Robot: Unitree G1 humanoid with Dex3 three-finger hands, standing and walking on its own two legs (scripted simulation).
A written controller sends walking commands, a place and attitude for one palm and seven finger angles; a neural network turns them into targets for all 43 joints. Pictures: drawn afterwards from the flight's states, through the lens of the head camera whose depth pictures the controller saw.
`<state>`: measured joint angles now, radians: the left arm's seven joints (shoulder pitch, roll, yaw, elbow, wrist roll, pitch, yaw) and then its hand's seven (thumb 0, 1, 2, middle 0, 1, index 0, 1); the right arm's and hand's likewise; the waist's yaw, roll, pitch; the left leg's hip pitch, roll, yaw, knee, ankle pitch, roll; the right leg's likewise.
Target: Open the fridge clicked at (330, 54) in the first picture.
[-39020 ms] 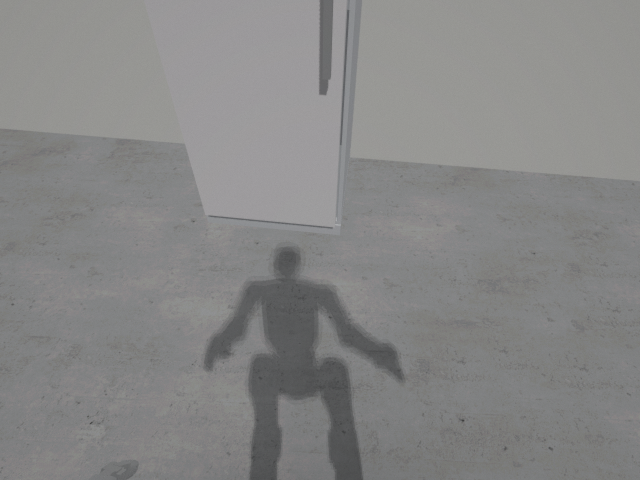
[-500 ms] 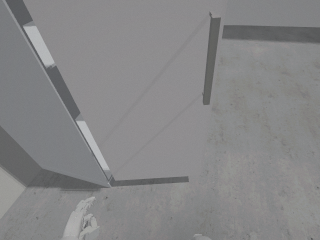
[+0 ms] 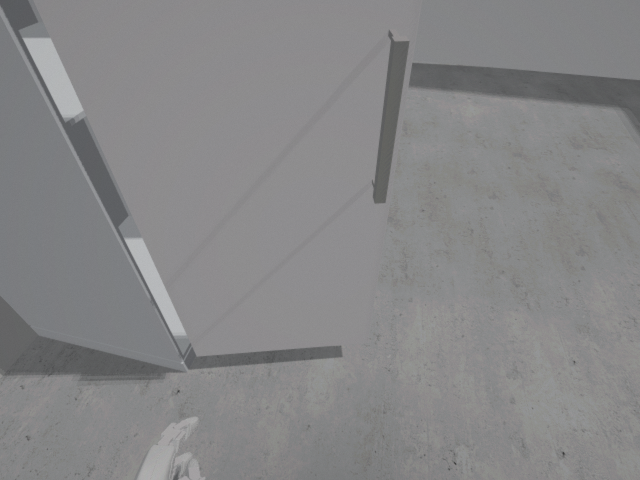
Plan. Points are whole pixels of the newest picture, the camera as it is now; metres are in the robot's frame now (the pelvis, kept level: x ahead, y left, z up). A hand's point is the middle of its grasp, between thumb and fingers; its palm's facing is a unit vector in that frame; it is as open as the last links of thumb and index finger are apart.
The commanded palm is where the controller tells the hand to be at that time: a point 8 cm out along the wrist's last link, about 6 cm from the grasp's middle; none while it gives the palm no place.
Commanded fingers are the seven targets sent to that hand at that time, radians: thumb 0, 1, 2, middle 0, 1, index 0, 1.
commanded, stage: stop stepping back and stand still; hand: right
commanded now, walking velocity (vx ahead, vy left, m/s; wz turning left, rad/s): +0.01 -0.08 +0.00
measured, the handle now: (385, 125) +0.67 -0.10 +0.14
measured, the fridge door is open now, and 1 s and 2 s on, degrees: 71 71 71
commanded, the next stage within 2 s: let the arm hang, fingers relaxed in 0.02 s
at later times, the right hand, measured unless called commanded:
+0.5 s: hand out of the picture +0.04 -0.20 -0.18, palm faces +0.10 +0.98 -0.19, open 7.0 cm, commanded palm none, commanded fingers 0.00 -0.90 -0.90 0.20 0.30 0.20 0.30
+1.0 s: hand out of the picture +0.01 -0.21 -0.17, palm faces +0.10 +0.98 -0.20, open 7.4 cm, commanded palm none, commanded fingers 0.00 -0.90 -0.90 0.20 0.30 0.20 0.30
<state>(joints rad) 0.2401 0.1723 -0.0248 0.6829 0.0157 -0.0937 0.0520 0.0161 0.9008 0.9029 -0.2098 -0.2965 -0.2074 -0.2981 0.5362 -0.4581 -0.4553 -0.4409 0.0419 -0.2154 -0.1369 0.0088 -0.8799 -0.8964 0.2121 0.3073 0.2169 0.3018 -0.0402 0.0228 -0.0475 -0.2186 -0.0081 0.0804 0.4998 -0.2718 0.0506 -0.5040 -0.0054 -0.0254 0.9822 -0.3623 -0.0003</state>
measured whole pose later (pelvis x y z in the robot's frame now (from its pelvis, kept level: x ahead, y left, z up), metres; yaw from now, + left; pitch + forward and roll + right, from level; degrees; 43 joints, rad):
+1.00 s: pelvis +0.01 -0.03 +0.00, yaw -5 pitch -1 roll +0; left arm 0.21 0.17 0.02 1.09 0.02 0.01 0.02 0.01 0.91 0.90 -0.20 -0.30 -0.20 -0.30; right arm 0.24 -0.17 0.00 1.12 -0.02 0.01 -0.02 0.00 -0.90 -0.90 0.20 0.30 0.20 0.30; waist 0.00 0.00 0.03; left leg -0.20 0.02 0.00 0.45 -0.24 -0.02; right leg -0.27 0.01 0.00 0.46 -0.17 -0.02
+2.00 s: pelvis +0.02 -0.03 +0.01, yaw -5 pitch -2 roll +1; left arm 0.22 0.15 0.01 1.14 0.01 0.01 0.03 0.01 0.92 0.90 -0.20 -0.30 -0.20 -0.30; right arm 0.24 -0.16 0.00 1.15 -0.01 0.00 -0.03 0.00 -0.90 -0.90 0.20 0.30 0.20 0.30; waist 0.00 0.01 0.06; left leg -0.15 0.01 -0.01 0.40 -0.23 -0.02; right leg -0.22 0.00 0.00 0.43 -0.18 -0.01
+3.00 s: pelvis +0.03 -0.03 +0.01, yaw -5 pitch -1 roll +0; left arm 0.21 0.15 0.01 1.15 0.01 0.01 0.03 0.01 0.92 0.90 -0.20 -0.30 -0.20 -0.30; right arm 0.24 -0.17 0.00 1.15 -0.01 -0.01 -0.03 0.00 -0.90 -0.90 0.20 0.30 0.20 0.30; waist 0.00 0.02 0.06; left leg -0.13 0.01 -0.01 0.39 -0.23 -0.02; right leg -0.21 0.00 0.00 0.42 -0.18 -0.01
